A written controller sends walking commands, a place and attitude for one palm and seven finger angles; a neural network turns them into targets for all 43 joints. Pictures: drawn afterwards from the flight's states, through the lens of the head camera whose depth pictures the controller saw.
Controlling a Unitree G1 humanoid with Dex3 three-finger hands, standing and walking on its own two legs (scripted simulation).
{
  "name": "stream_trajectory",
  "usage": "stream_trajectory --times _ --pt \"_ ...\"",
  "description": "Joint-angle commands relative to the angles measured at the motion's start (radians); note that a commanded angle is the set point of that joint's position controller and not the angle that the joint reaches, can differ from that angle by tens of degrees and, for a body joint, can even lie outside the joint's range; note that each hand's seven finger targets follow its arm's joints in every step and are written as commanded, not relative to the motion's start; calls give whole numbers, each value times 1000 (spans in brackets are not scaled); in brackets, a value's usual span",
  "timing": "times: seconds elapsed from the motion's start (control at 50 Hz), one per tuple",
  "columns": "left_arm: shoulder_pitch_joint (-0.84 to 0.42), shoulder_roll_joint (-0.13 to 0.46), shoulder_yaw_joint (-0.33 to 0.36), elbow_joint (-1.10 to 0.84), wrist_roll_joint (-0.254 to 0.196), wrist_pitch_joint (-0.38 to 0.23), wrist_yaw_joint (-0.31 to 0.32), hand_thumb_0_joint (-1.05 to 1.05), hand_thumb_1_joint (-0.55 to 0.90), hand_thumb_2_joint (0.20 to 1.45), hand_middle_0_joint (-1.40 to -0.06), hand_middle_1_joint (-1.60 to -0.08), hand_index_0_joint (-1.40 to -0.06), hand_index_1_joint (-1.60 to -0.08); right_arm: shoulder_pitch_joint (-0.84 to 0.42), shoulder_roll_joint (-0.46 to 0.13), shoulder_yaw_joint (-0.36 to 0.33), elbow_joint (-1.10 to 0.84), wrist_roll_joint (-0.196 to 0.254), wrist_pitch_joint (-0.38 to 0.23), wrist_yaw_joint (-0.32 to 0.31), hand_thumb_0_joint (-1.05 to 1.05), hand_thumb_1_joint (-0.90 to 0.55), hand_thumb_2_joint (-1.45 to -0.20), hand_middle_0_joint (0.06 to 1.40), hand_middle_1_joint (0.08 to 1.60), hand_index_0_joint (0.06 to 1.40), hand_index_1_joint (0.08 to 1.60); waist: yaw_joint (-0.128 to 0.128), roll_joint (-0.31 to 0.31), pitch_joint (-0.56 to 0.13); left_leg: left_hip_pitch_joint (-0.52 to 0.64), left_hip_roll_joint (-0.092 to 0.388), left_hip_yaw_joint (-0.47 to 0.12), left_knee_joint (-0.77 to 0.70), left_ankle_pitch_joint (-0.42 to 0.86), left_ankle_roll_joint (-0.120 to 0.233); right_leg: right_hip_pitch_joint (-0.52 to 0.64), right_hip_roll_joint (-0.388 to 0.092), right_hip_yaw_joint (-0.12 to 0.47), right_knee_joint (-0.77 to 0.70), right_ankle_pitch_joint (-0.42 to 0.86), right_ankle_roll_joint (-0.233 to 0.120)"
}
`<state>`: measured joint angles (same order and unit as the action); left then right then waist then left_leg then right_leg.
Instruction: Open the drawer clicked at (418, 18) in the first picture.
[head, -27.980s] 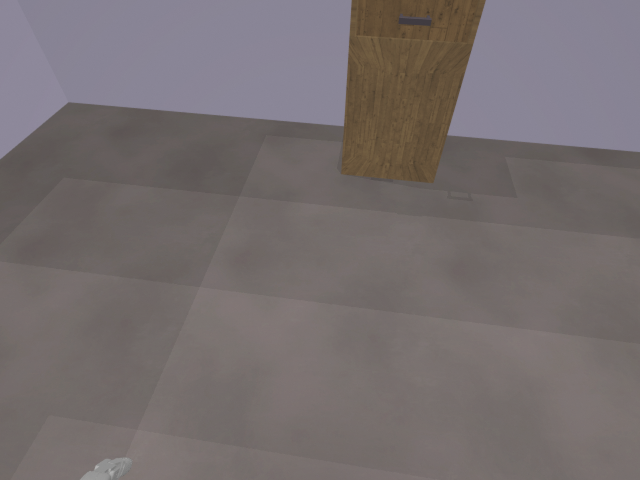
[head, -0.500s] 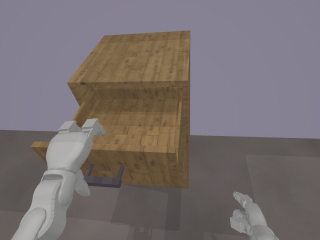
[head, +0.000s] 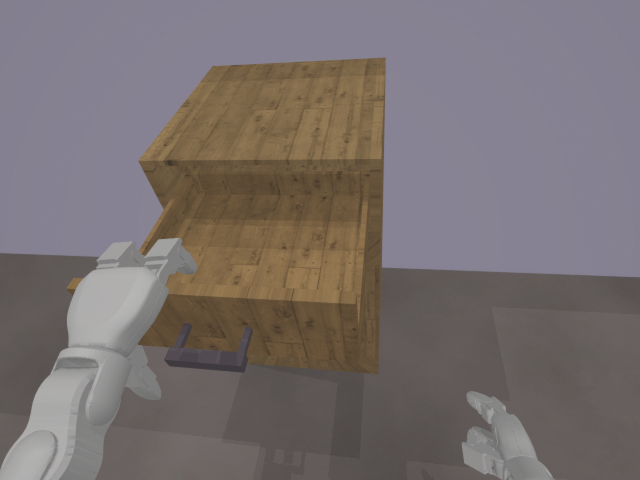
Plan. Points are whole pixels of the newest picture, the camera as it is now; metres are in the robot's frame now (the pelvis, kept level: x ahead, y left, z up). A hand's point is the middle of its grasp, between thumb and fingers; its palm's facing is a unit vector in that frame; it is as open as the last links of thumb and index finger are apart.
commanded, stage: draw the hand back to the body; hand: left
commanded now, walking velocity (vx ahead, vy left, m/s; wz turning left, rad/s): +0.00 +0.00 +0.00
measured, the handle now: (211, 346) +0.28 +0.23 -0.02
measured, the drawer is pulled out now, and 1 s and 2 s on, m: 0.30 0.30 0.30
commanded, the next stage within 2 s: step back with the hand held close in 1.38 s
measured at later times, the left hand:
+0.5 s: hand (143, 337) +0.21 +0.23 +0.13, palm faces +0.28 -0.71 -0.64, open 13.7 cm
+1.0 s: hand (122, 328) +0.20 +0.24 +0.15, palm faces +0.37 -0.83 -0.43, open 10.2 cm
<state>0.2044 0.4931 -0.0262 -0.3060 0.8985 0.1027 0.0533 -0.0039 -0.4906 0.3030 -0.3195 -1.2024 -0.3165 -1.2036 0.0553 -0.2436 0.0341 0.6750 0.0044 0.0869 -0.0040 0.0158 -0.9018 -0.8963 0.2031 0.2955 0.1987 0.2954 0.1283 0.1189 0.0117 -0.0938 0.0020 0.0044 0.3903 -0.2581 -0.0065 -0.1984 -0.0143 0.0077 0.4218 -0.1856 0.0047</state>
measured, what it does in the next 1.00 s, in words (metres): stands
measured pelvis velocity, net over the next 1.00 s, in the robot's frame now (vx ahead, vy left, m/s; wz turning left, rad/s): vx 0.02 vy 0.00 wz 0.00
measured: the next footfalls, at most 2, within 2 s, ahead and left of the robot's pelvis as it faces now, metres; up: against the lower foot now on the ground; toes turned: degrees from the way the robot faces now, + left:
none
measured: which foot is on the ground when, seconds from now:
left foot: down 0.00-1.00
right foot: down 0.00-1.00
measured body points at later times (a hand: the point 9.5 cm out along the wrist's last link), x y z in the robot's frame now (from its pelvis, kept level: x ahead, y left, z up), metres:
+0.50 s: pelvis +0.00 +0.00 +0.00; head +0.00 -0.03 +0.45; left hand +0.19 +0.26 +0.17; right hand +0.22 -0.19 -0.09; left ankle -0.03 +0.12 -0.74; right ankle +0.03 -0.12 -0.74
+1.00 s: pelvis +0.02 +0.00 +0.00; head +0.01 -0.01 +0.45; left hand +0.18 +0.28 +0.18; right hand +0.21 -0.21 -0.08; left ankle -0.03 +0.12 -0.74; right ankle +0.03 -0.12 -0.74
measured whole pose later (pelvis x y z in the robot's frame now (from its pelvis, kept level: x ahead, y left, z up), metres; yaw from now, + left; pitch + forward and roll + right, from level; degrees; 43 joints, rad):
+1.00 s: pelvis +0.02 +0.00 +0.00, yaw +0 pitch -3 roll -1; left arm 0.52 0.33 0.27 -0.49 -0.02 -0.12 0.09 0.00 0.28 0.64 -0.25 -0.70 -0.25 -0.70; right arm 0.18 -0.22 0.02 0.66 -0.02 -0.17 -0.08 0.02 -0.90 -0.90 0.21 0.30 0.20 0.30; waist 0.07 0.06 0.04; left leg -0.05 0.02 0.00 0.41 -0.30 -0.01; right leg -0.13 0.01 0.00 0.39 -0.20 0.01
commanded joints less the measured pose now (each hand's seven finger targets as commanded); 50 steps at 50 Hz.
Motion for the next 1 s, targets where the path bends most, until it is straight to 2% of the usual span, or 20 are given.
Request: stream_trajectory --times 0.0,0.12,0.2,0.22,0.3,0.36,0.38,0.4,0.42,0.44,0.48,0.5,0.52,0.58,0.62,0.72,0.84,0.88,0.92,0.98 --pt "-145 191 170 -179 -21 16 24 0 -500 300 -300 -1200 -300 -1200 -207 -93 -32 -181 9 -54 -12 0 -900 -900 200 300 200 300 -6 -87 -140 -64 -9 12 -51 208 9 134 20 0 -50 123 -24" --pt "-172 163 117 -239 -7 -22 6 0 -500 300 -300 -1200 -300 -1200 -183 -90 -24 -191 -5 -71 -25 0 -900 -900 200 300 200 300 -10 -77 -182 -53 -14 8 -51 190 17 135 10 -28 -45 79 -20" --pt "-117 251 224 -225 -10 -45 34 0 -500 300 -300 -1200 -300 -1200 -183 -101 -31 -184 -5 -77 -36 0 -900 -900 200 300 200 300 0 -58 -177 -56 -7 0 -46 175 9 138 19 -3 -53 83 -22" --pt "-120 222 200 -225 2 -51 38 0 -500 300 -300 -1200 -300 -1200 -169 -90 -25 -182 -15 -78 -34 0 -900 -900 200 300 200 300 7 -71 -183 -58 -13 6 -41 198 13 145 6 -16 -43 95 -24" --pt "-59 265 281 -195 -28 -44 51 0 -500 300 -300 -1200 -300 -1200 -186 -95 -34 -180 -3 -74 -31 0 -900 -900 200 300 200 300 10 -73 -148 -69 -8 -1 -40 197 4 136 17 13 -50 106 -28" --pt "-9 226 244 -221 -47 -43 44 0 -500 300 -300 -1200 -300 -1200 -173 -101 -42 -184 -5 -68 -31 0 -900 -900 200 300 200 300 10 -60 -149 -71 -13 12 -44 219 6 143 8 -11 -42 134 -22" --pt "-49 -143 205 -278 -751 -128 38 0 -465 315 -298 -1178 -298 -1178 -103 -21 -35 -258 8 -131 -47 0 -900 -900 200 300 200 300 -97 -208 -84 16 22 26 -19 136 44 112 31 -53 -62 86 -19" --pt "53 -62 261 -226 -795 -168 47 0 -430 330 -295 -1155 -295 -1155 -112 -49 -28 -232 -3 -182 -61 0 -900 -900 200 300 200 300 -84 -239 -80 27 31 18 -21 92 41 96 44 -37 -68 37 -19" --pt "86 -75 241 -230 -799 -186 48 0 -395 345 -292 -1133 -292 -1133 -98 -49 -23 -231 -2 -202 -63 0 -900 -900 200 300 200 300 -81 -223 -47 5 35 20 -30 65 43 78 27 -47 -71 -3 -15" --pt "125 -30 309 -307 -865 -208 54 0 -360 360 -290 -1110 -290 -1110 -79 -63 -29 -229 -10 -207 -80 0 -900 -900 200 300 200 300 -66 -185 -65 7 33 17 -38 90 37 102 21 -47 -83 6 -15" --pt "64 35 373 -426 -883 -247 77 0 -290 390 -285 -1065 -285 -1065 -66 -66 -27 -228 -23 -247 -94 0 -900 -900 200 300 200 300 -52 -100 -125 17 25 25 -39 118 26 139 8 -38 -76 30 -14" --pt "68 63 407 -436 -894 -256 89 0 -255 405 -282 -1043 -282 -1043 -62 -70 -24 -209 -29 -264 -100 0 -900 -900 200 300 200 300 -53 -33 -105 15 25 29 -38 105 17 126 11 -32 -83 14 -15" --pt "67 11 369 -448 -895 -266 90 0 -220 420 -280 -1020 -280 -1020 -45 -54 -17 -211 -35 -280 -100 0 -900 -900 200 300 200 300 -55 16 -96 -2 19 29 -43 119 14 137 2 -41 -76 26 -21" --pt "91 -2 378 -414 -907 -270 90 0 -115 465 -273 -952 -273 -952 -17 -55 -22 -195 -35 -300 -99 0 -900 -900 200 300 200 300 -58 25 -38 -20 22 28 -49 157 6 131 6 -42 -78 64 -25" --pt "107 -14 379 -379 -914 -274 85 0 -45 495 -268 -908 -268 -908 -13 -60 -26 -187 -36 -310 -99 0 -900 -900 200 300 200 300 -63 -26 -1 -32 27 27 -49 160 6 124 8 -43 -88 73 -24" --pt "186 -49 370 -352 -928 -279 60 0 130 570 -255 -795 -255 -795 -6 -70 -40 -184 -33 -315 -88 0 -900 -900 200 300 200 300 -56 -73 -47 -21 32 33 -37 238 11 155 6 -43 -70 159 -18" --pt "235 -13 411 -420 -927 -291 58 0 340 660 -240 -660 -240 -660 0 -74 -53 -187 -33 -320 -79 0 -900 -900 200 300 200 300 -49 -58 -134 -1 31 31 -20 333 7 190 6 -41 -45 238 -18" --pt "250 -4 426 -417 -927 -287 59 0 410 690 -235 -615 -235 -615 0 -72 -54 -187 -32 -316 -81 0 -900 -900 200 300 200 300 -48 -93 -127 -7 31 30 -18 342 8 187 10 -42 -43 248 -16" --pt "260 -13 428 -411 -928 -286 61 0 480 720 -230 -570 -230 -570 -3 -68 -53 -181 -30 -317 -84 0 -900 -900 200 300 200 300 -52 -44 -100 -11 31 38 -17 341 2 173 11 -45 -49 241 -17" --pt "239 -2 437 -418 -929 -282 60 0 585 765 -223 -502 -223 -502 3 -70 -56 -182 -27 -310 -84 0 -900 -900 200 300 200 300 -56 -67 -96 -10 33 29 -22 322 3 160 12 -43 -53 221 -16"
